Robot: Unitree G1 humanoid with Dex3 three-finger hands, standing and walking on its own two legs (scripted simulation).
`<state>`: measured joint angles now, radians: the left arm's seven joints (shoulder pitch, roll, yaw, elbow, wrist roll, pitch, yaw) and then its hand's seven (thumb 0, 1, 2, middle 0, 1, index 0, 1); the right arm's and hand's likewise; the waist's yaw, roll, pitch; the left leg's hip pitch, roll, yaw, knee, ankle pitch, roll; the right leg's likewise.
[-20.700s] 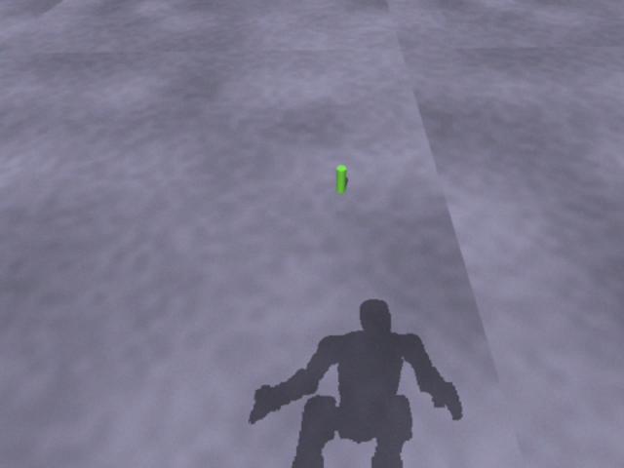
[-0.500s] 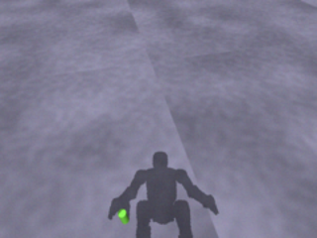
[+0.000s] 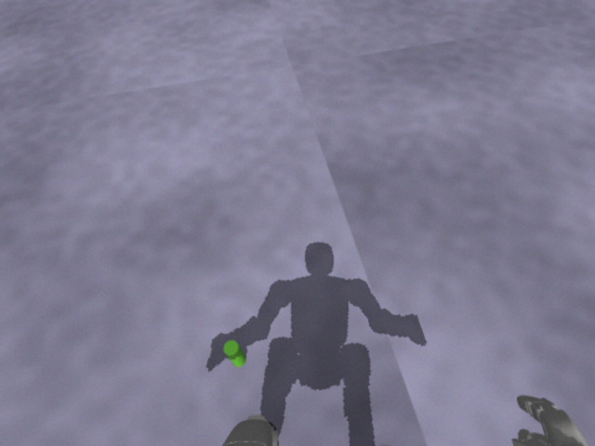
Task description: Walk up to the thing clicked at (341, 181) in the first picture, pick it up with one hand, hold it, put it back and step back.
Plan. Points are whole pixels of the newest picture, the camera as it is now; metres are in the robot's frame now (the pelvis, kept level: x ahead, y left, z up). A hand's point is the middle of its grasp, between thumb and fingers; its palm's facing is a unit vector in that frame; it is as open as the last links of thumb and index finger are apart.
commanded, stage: walk up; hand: left
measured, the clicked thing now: (235, 354) +0.42 +0.27 -0.69
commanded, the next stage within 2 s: none
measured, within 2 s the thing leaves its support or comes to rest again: neither
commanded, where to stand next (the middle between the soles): +0.08 +0.04 m, yaw +2 degrees
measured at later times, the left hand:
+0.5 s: hand out of the picture +0.02 +0.31 -0.14, palm faces +0.08 -0.92 -0.38, open 7.4 cm
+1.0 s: hand out of the picture +0.12 +0.29 -0.14, palm faces -0.02 -0.93 -0.36, open 7.4 cm
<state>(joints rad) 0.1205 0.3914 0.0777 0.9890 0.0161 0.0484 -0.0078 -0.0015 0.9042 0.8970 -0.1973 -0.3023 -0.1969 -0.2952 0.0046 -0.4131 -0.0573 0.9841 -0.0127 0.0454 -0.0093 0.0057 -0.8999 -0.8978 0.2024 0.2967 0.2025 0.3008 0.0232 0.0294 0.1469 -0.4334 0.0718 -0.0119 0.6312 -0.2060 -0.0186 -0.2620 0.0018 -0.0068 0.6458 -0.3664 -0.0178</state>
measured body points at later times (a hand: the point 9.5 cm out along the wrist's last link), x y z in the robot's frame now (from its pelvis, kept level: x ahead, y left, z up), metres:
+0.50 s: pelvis +0.01 +0.03 +0.02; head +0.02 +0.04 +0.46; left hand +0.02 +0.36 -0.11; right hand +0.13 -0.27 -0.09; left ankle +0.01 +0.15 -0.72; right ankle +0.01 -0.11 -0.68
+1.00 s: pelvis -0.01 +0.02 +0.01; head +0.04 +0.03 +0.45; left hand +0.12 +0.33 -0.12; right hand +0.08 -0.29 -0.12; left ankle -0.01 +0.14 -0.72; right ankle +0.07 -0.11 -0.72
